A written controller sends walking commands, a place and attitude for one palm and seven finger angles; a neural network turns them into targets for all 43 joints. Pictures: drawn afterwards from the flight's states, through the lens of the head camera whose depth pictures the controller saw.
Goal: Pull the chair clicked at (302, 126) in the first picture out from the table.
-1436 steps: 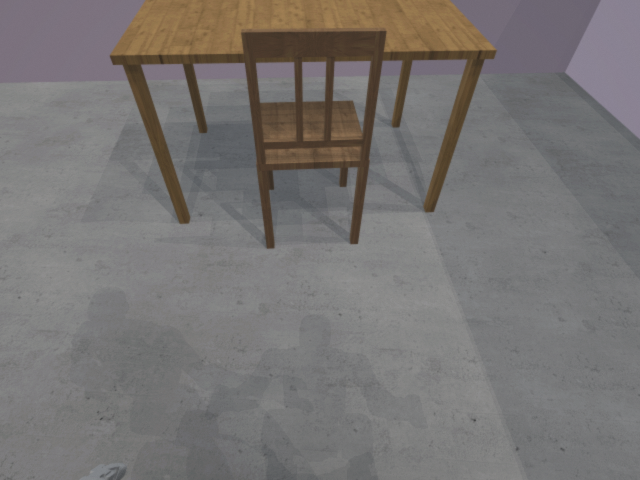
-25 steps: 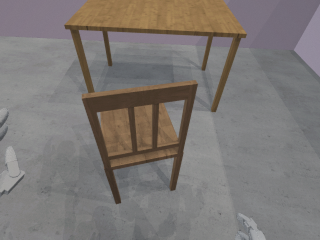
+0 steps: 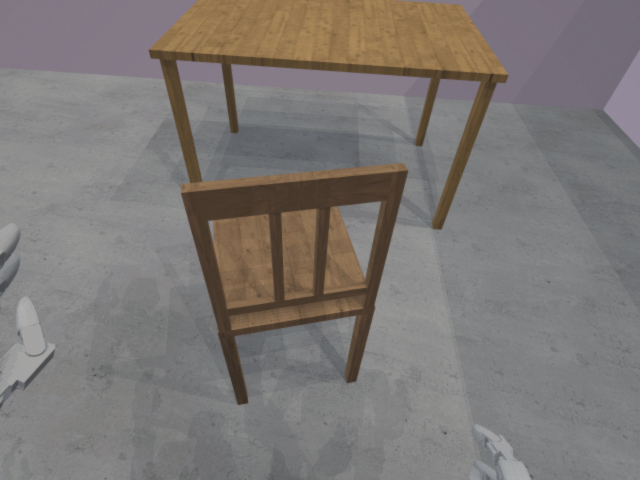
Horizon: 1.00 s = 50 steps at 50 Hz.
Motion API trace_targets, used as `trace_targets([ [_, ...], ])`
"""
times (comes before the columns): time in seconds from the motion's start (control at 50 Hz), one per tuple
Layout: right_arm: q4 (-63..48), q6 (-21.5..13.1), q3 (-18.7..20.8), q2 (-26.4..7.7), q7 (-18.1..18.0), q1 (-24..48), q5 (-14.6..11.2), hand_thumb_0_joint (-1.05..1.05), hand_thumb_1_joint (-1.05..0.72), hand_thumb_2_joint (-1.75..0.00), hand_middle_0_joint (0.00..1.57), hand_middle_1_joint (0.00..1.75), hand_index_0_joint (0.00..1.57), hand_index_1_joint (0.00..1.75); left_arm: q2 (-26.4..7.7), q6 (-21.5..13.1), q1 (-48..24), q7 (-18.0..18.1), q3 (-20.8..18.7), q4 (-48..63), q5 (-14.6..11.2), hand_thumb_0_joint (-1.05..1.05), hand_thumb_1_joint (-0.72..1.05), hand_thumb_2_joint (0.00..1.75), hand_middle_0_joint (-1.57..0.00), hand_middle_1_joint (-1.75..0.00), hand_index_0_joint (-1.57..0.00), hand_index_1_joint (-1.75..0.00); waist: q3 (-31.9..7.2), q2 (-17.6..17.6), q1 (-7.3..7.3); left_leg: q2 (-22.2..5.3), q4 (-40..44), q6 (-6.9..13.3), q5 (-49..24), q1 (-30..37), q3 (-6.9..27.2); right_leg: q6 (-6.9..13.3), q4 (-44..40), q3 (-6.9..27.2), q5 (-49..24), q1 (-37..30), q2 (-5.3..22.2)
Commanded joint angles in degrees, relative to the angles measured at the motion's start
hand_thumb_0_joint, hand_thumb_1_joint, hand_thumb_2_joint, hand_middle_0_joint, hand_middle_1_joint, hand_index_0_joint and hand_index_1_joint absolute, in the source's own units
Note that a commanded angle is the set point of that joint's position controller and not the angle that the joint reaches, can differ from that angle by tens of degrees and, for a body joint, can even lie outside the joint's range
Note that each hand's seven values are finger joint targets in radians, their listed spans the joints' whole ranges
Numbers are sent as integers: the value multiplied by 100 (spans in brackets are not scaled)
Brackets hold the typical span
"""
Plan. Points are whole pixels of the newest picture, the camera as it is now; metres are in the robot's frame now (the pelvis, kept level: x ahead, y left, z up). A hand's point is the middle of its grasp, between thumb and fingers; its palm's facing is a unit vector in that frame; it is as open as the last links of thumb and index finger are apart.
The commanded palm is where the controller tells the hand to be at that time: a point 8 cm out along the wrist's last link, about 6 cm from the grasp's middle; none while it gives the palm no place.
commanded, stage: stop stepping back and stand still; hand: left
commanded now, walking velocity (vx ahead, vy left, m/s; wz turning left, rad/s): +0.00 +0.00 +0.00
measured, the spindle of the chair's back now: (277, 258) +0.55 +0.11 -0.11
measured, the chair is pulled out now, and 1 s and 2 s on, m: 0.66 0.66 0.66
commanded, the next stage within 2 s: let the arm hang, fingers relaxed in 0.30 s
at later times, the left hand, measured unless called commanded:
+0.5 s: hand (103, 380) +0.22 +0.27 +0.03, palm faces +0.24 -0.86 -0.45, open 7.4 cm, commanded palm none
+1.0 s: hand out of the picture -0.06 +0.18 -0.17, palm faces +0.05 -0.97 -0.23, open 7.3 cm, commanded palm none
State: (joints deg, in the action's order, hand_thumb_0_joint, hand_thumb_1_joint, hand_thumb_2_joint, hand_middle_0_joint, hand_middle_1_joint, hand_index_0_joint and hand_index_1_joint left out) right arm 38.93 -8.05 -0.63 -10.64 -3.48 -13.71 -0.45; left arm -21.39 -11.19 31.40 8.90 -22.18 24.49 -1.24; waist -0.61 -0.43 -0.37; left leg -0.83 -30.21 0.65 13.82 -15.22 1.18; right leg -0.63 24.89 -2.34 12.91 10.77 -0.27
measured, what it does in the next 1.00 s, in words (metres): stands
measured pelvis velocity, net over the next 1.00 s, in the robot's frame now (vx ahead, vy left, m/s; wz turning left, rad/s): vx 0.00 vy -0.01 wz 0.04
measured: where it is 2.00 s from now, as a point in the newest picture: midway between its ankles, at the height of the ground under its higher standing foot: outside the picture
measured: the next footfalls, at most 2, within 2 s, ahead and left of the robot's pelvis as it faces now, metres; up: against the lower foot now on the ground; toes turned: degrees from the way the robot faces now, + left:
none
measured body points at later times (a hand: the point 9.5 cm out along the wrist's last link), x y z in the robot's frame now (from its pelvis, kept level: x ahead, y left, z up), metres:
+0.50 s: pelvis +0.01 +0.01 +0.00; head +0.02 +0.00 +0.45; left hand +0.20 +0.31 +0.06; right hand +0.17 -0.24 -0.11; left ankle +0.03 +0.11 -0.74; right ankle +0.01 -0.13 -0.74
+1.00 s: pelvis +0.00 -0.01 +0.00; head +0.03 -0.01 +0.45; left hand -0.06 +0.23 -0.15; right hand -0.02 -0.23 -0.16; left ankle +0.03 +0.11 -0.74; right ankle +0.01 -0.13 -0.74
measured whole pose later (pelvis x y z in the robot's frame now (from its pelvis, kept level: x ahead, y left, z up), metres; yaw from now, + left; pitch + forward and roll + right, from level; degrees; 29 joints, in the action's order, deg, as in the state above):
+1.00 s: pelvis +0.00 -0.01 +0.00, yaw +2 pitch -1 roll +0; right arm 60.6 1.1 -0.1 -8.6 -1.3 -21.0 0.9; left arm -10.2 2.2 21.7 1.6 0.4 -62.8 0.6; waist 4.2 -1.6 0.0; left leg 0.9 -26.9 0.3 11.8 -13.8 2.7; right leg 0.0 25.8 -4.1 14.0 10.5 1.5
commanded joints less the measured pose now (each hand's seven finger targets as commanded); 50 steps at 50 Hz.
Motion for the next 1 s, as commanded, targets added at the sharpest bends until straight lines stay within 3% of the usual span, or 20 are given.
trace_targets([
  [0.0,-957,-323,263,-730,-86,655,-35,0,-90,-90,20,30,20,30,-1191,-401,-435,104,-781,1389,-57,0,90,90,-20,-30,-20,-30,-185,-427,-40,-450,938,168,-172,-73,471,126,-426,515,-488,-268,416],
  [0.14,-1061,-235,281,-730,-78,624,-56,0,-90,-90,20,30,20,30,-1172,-368,-24,95,-832,1427,-122,0,90,90,-20,-30,-20,-30,-465,-394,-20,-492,908,89,-1154,144,423,84,-295,343,-1193,-647,416],
  [0.36,-1118,-147,312,-776,-119,638,-70,0,-90,-90,20,30,20,30,-1225,-343,-90,77,-828,1414,-164,0,90,90,-20,-30,-20,-30,-468,-314,-34,-432,900,53,-1180,216,345,77,-405,341,-1330,-712,453],
  [0.38,166,-330,583,-1532,401,727,18,0,-90,-90,20,30,20,30,-22,543,-507,-729,1620,-3065,447,0,90,90,-20,-30,-20,-30,100,-224,-173,-379,12,113,-2364,-227,431,160,541,25,-2092,294,666],
  [0.4,259,17,549,-1082,397,209,29,0,-90,-90,20,30,20,30,341,999,-472,-842,1537,-3264,370,0,90,90,-20,-30,-20,-30,-405,-126,-98,-403,110,43,-2438,119,367,168,396,161,-1506,287,630],
  [0.42,220,159,459,-973,371,194,77,0,-90,-90,20,30,20,30,482,1105,-582,-860,1664,-3477,326,0,90,90,-20,-30,-20,-30,-497,-114,-29,-546,223,150,-1826,-24,574,158,408,149,-664,376,592],
  [0.44,168,280,383,-956,363,235,124,0,-90,-90,20,30,20,30,419,1128,-788,-870,1695,-3773,328,0,90,90,-20,-30,-20,-30,-401,37,21,-555,338,251,-1533,-259,773,128,424,153,-355,310,542],
  [0.48,171,440,315,-947,340,184,181,0,-90,-90,20,30,20,30,292,1138,-1137,-858,1766,-4420,338,0,90,90,-20,-30,-20,-30,-394,977,52,-422,208,261,-1520,-285,797,226,243,309,-641,35,618],
  [0.5,217,507,316,-978,332,162,191,0,-90,-90,20,30,20,30,232,1145,-1314,-844,1786,-4784,336,0,90,90,-20,-30,-20,-30,-372,1194,35,-299,139,215,-1520,-159,742,339,190,446,-834,38,717],
  [0.52,301,575,301,-983,327,132,192,0,-90,-90,20,30,20,30,179,1166,-1453,-830,1818,-5144,319,0,90,90,-20,-30,-20,-30,-341,1143,15,-240,161,189,-1524,-25,704,386,159,466,-855,53,773],
  [0.54,417,622,273,-966,320,117,197,0,-90,-90,20,30,20,30,181,1194,-1522,-817,1864,-5498,300,0,90,90,-20,-30,-20,-30,-337,876,21,-234,271,183,-1542,72,724,378,141,451,-743,30,745],
  [0.58,656,668,184,-900,308,164,203,0,-90,-90,20,30,20,30,180,1243,-1552,-802,1972,-6194,263,0,90,90,-20,-30,-20,-30,-50,-88,86,-268,601,200,-1404,-35,778,291,63,422,-360,-35,582],
  [0.62,894,690,133,-819,284,90,181,0,-90,-90,20,30,20,30,207,1242,-1478,-797,2034,-6808,231,0,90,90,-20,-30,-20,-30,123,-486,106,-255,796,184,-904,-110,761,265,-82,415,-84,-98,551],
  [0.66,1097,724,135,-688,244,-67,174,0,-90,-90,20,30,20,30,339,1221,-1316,-788,2013,-7247,235,0,90,90,-20,-30,-20,-30,233,-537,102,-251,844,190,-460,-74,725,298,-289,374,26,-62,536],
  [0.7,1256,746,150,-568,224,-268,192,0,-90,-90,20,30,20,30,447,1227,-1225,-776,1998,-7523,213,0,90,90,-20,-30,-20,-30,60,-1049,87,-270,989,193,-112,-56,755,300,-291,303,104,-193,519],
  [0.74,1409,757,161,-511,209,-447,173,0,-90,-90,20,30,20,30,467,1212,-1193,-785,2049,-7773,193,0,90,90,-20,-30,-20,-30,140,-831,77,-278,1043,190,21,-110,778,322,-333,273,107,-210,516],
  [0.76,1459,783,176,-507,199,-545,159,0,-90,-90,20,30,20,30,488,1207,-1149,-782,2065,-7876,189,0,90,90,-20,-30,-20,-30,245,-400,81,-309,1039,214,100,-102,784,327,-417,237,152,-153,496],
  [0.8,1592,783,186,-515,193,-703,152,0,-90,-90,20,30,20,30,559,1200,-1101,-772,2116,-8062,182,0,90,90,-20,-30,-20,-30,261,-196,40,-315,1022,215,88,0,770,341,-432,272,214,-35,542],
  [0.94,1962,779,151,-295,168,-1080,121,0,-90,-90,20,30,20,30,661,1164,-872,-733,2182,-8454,164,0,90,90,-20,-30,-20,-30,451,266,6,-253,817,210,-210,121,574,392,-554,360,335,200,626],
  [0.98,2037,796,141,-244,172,-1095,125,0,-90,-90,20,30,20,30,671,1172,-842,-721,2193,-8507,164,0,90,90,-20,-30,-20,-30,646,142,5,-230,817,205,-101,41,539,405,-597,384,517,326,627],
])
